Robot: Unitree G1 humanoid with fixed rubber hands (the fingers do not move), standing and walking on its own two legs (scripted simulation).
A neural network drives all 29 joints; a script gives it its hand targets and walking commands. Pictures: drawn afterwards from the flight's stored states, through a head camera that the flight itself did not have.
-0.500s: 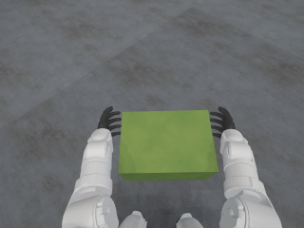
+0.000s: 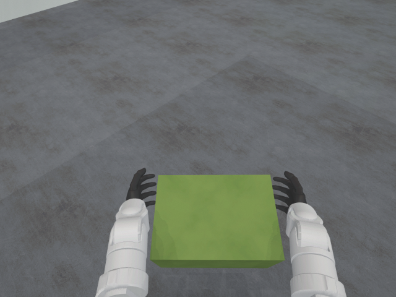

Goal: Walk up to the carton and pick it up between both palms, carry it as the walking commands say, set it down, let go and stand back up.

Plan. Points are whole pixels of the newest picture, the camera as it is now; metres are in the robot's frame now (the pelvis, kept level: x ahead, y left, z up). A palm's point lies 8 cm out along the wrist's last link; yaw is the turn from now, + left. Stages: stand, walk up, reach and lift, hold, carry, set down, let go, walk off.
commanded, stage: reach and lift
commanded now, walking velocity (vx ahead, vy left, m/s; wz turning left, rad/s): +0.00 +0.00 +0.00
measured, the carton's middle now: (213, 222) +0.31 +0.00 -0.08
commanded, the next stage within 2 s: hold in 1.28 s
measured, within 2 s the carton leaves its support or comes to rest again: neither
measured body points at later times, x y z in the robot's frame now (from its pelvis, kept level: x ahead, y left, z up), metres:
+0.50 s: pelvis +0.00 -0.01 +0.01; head -0.05 +0.00 +0.45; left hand +0.29 +0.17 +0.04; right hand +0.30 -0.18 +0.05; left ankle -0.01 +0.13 -0.74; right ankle +0.00 -0.13 -0.74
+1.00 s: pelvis -0.01 +0.00 +0.01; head -0.06 +0.01 +0.45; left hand +0.29 +0.17 +0.05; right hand +0.29 -0.18 +0.05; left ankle -0.01 +0.13 -0.74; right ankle +0.00 -0.13 -0.74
